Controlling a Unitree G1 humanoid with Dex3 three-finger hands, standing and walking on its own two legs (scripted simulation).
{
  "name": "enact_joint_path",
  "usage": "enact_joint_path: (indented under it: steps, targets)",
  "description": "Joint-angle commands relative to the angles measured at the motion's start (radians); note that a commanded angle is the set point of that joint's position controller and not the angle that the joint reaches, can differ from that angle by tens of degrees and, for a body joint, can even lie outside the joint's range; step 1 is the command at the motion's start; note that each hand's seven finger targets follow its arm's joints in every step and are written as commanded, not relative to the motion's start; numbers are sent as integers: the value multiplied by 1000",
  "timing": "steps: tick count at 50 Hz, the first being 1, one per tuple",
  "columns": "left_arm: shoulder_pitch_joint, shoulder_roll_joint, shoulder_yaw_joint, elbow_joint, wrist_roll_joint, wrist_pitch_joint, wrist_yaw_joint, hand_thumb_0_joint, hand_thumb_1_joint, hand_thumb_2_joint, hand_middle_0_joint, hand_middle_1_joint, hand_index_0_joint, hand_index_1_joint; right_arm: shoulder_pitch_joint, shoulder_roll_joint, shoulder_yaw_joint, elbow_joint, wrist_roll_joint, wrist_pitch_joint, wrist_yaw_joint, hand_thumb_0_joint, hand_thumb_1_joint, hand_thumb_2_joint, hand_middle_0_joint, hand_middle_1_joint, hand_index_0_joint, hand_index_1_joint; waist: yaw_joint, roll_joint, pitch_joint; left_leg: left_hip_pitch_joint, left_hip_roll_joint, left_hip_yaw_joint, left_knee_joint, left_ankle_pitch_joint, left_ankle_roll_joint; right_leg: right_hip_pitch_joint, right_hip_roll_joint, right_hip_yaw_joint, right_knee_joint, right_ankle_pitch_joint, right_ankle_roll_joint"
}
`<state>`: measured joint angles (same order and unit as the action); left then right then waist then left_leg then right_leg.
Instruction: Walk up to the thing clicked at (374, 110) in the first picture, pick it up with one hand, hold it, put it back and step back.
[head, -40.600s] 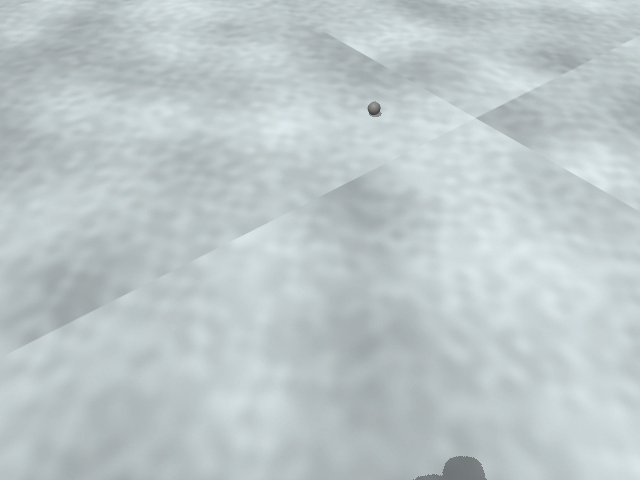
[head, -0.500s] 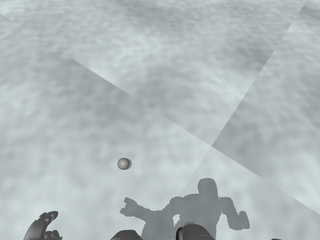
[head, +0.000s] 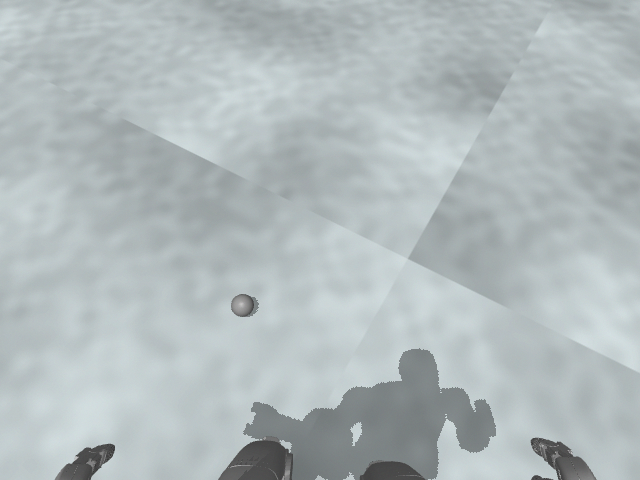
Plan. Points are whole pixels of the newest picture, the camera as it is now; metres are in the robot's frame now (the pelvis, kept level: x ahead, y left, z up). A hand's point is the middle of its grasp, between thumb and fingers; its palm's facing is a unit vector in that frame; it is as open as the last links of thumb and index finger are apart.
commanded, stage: step back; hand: left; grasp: from above
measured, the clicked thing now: (242, 305) +0.64 +0.26 -0.72
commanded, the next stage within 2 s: none
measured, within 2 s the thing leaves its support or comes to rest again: neither
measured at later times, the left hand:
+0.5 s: hand out of the picture -0.05 +0.28 -0.15, palm faces +0.00 -0.93 -0.37, open 7.3 cm
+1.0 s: hand out of the picture -0.20 +0.24 -0.14, palm faces +0.04 -0.91 -0.41, open 7.3 cm
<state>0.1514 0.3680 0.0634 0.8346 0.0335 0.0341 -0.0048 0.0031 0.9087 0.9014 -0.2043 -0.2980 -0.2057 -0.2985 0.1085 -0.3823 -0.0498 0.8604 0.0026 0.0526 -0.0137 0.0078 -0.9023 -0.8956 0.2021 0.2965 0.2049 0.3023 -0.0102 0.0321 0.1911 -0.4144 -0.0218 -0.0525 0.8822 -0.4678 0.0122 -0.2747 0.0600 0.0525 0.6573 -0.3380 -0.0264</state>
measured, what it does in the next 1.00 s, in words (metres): walks backwards: left foot, then right foot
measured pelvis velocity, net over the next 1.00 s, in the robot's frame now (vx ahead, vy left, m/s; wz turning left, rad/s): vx -0.32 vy -0.04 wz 0.07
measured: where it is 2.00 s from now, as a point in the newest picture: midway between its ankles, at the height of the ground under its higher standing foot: outside the picture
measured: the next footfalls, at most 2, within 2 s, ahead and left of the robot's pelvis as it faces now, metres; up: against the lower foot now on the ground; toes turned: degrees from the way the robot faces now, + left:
left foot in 0.24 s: -0.04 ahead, +0.12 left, +0.00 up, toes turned +0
right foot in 0.66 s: -0.20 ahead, -0.16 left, +0.00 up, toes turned +1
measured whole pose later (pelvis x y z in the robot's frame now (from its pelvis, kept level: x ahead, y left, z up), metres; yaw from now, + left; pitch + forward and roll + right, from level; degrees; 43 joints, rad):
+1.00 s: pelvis -0.32 -0.04 -0.01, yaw +4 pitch -2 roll +2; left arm 0.10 0.40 0.06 0.77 0.03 0.06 0.01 0.00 0.90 0.90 -0.21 -0.30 -0.21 -0.30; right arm 0.24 -0.38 -0.04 0.90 -0.03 0.04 -0.01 0.01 -0.90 -0.90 0.20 0.30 0.20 0.30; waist 0.00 -0.05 0.18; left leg -0.26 -0.07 -0.01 0.64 -0.34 0.01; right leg -0.42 -0.08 -0.01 0.74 -0.28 0.00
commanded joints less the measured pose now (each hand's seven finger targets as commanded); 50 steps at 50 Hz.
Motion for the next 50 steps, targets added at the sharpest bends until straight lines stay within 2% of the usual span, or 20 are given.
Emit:
enact_joint_path:
  steps: [1, 4, 8, 11, 12, 13, 14, 18, 23, 27, 32, 33, 34, 35, 38, 43, 46, 48, 49, 50]
  targets:
    - [-61, 247, 78, -131, -11, -34, 32, 0, 900, 900, -200, -300, -200, -300, 80, -206, -53, -52, 13, -22, -22, 0, -900, -900, 200, 300, 200, 300, 0, -131, -183, -22, -86, -119, 352, -92, -16, 0, -314, 275, -220, 590, -241]
    - [-37, 218, 73, -142, 3, -23, 36, 0, 900, 900, -200, -300, -200, -300, 100, -194, -39, -50, 9, -34, -24, 0, -900, -900, 200, 300, 200, 300, 26, -165, -207, -39, -85, -59, 227, -63, -37, 101, -245, 179, -170, 610, -200]
    - [10, 230, 73, -153, 6, -11, 38, 0, 900, 900, -200, -300, -200, -300, 93, -180, -39, -67, -10, -41, -22, 0, -900, -900, 200, 300, 200, 300, 44, -231, -248, 0, -11, 4, -130, -53, -25, 213, -274, 206, -133, 595, -187]
    - [-32, 240, 64, -168, -10, 5, 26, 0, 900, 900, -200, -300, -200, -300, 170, -175, -56, -35, -25, -52, -13, 0, -900, -900, 200, 300, 200, 300, -9, -182, -264, 202, -13, 61, -458, 250, 1, 93, -227, 172, -54, 425, -116]
    - [-7, 211, 53, -175, -13, 10, 23, 0, 900, 900, -200, -300, -200, -300, 154, -217, -68, -47, -37, -58, -12, 0, -900, -900, 200, 300, 200, 300, 4, -92, -264, 263, 94, -110, -492, 282, 40, -34, -170, 152, 3, 261, -61]
    - [-7, 172, 47, -184, -15, 9, 21, 0, 900, 900, -200, -300, -200, -300, 114, -325, -91, -67, -49, -59, -7, 0, -900, -900, 200, 300, 200, 300, -2, 151, -246, 307, 322, -413, -550, 377, 151, -248, 3, 55, 185, -85, -4]
    - [-88, 221, 73, -185, -5, 9, 38, 0, 900, 900, -200, -300, -200, -300, 110, -380, -102, -80, -41, -59, -2, 0, -900, -900, 200, 300, 200, 300, -58, 175, -224, 135, 450, -505, -562, 515, 274, -185, 41, 98, 396, -336, 14]
    - [27, 220, 83, -112, -18, 14, 33, 0, 900, 900, -200, -300, -200, -300, 5, -261, -73, -90, -38, -69, -20, 0, -900, -900, 200, 300, 200, 300, 44, 75, -179, 166, 289, -226, -477, 619, 201, -231, 57, 176, 650, -162, 11]
    - [45, 204, 84, -115, -3, 9, 23, 0, 900, 900, -200, -300, -200, -300, 83, -234, -76, -97, -30, -68, -24, 0, -900, -900, 200, 300, 200, 300, -7, 97, -225, 370, 288, -199, -430, 662, 241, -279, 33, 131, 522, -173, 67]
    - [47, 199, 76, -109, -6, 9, 13, 0, 900, 900, -200, -300, -200, -300, 82, -267, -84, -120, -38, -57, -20, 0, -900, -900, 200, 300, 200, 300, -24, 152, -255, 338, 310, -197, -431, 548, 249, -173, -19, 60, 294, -193, 63]
    - [221, 202, 87, -7, 1, -3, 0, 0, 900, 900, -200, -300, -200, -300, 13, -272, -71, -138, -29, -23, -13, 0, -900, -900, 200, 300, 200, 300, 50, 136, -288, 47, 197, -105, -319, 313, 112, 180, -35, -44, -205, 33, -3]
    - [211, 256, 102, -22, 18, -6, -2, 0, 900, 900, -200, -300, -200, -300, 33, -220, -58, -142, -22, -20, -12, 0, -900, -900, 200, 300, 200, 300, 46, -27, -229, -142, 81, -92, -200, 75, 51, 191, -144, 173, -259, -89, -44]
    - [137, 383, 126, -64, 18, -1, -2, 0, 900, 900, -200, -300, -200, -300, -31, -184, -57, -166, -12, -22, -24, 0, -900, -900, 200, 300, 200, 300, 86, -323, -176, -150, -87, -16, 74, -112, -11, -86, -407, 484, -408, -206, -199]
    - [35, 422, 130, -107, 21, -5, 7, 0, 900, 900, -200, -300, -200, -300, -27, -241, -79, -156, -17, -16, -32, 0, -900, -900, 200, 300, 200, 300, 70, -317, -96, -97, -36, -128, 273, -127, -29, -276, -515, 588, -465, -232, -279]
    - [-146, 278, 90, -137, 16, -17, 24, 0, 900, 900, -200, -300, -200, -300, 112, -227, -63, -75, 0, -22, -26, 0, -900, -900, 200, 300, 200, 300, -39, -184, -78, -53, -89, -113, 366, 25, -21, -236, -306, 194, -295, 57, -166]
    - [-9, 252, 84, -119, 20, -11, 38, 0, 900, 900, -200, -300, -200, -300, 93, -185, -39, -88, -17, -38, -19, 0, -900, -900, 200, 300, 200, 300, 49, -218, -175, -69, -32, -19, 25, -51, -30, 107, -302, 140, -169, 393, -164]
    - [12, 252, 76, -120, 0, 3, 37, 0, 900, 900, -200, -300, -200, -300, 130, -170, -40, -67, -25, -49, -15, 0, -900, -900, 200, 300, 200, 300, 51, -220, -246, 23, -20, 69, -297, 54, -18, 219, -294, 135, -52, 512, -148]
    - [6, 229, 57, -132, -9, 17, 30, 0, 900, 900, -200, -300, -200, -300, 182, -199, -56, -41, -32, -54, -18, 0, -900, -900, 200, 300, 200, 300, 30, -152, -272, 192, 31, -5, -495, 314, 15, 86, -256, 109, 34, 412, -80]
    - [27, 192, 45, -138, -14, 19, 26, 0, 900, 900, -200, -300, -200, -300, 168, -277, -75, -47, -44, -54, -19, 0, -900, -900, 200, 300, 200, 300, 42, 21, -279, 281, 225, -270, -504, 448, 88, -102, -157, 42, 143, 180, -26]
    - [-48, 213, 54, -155, -25, 19, 34, 0, 900, 900, -200, -300, -200, -300, 117, -396, -92, -69, -30, -46, -7, 0, -900, -900, 200, 300, 200, 300, 1, 209, -251, 159, 401, -445, -526, 582, 257, -148, -22, -59, 314, -261, 16]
